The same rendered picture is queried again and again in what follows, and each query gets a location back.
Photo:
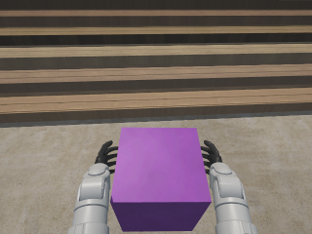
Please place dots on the left robot forearm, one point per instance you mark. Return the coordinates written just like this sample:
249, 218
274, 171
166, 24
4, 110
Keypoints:
92, 202

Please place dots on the left robot hand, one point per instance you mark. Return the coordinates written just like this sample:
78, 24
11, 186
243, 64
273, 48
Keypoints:
102, 156

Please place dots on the right robot hand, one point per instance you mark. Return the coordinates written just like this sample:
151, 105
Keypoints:
213, 157

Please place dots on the carton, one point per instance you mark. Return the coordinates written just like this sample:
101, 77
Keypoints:
160, 182

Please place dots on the right robot forearm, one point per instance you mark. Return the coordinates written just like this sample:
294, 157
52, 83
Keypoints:
230, 202

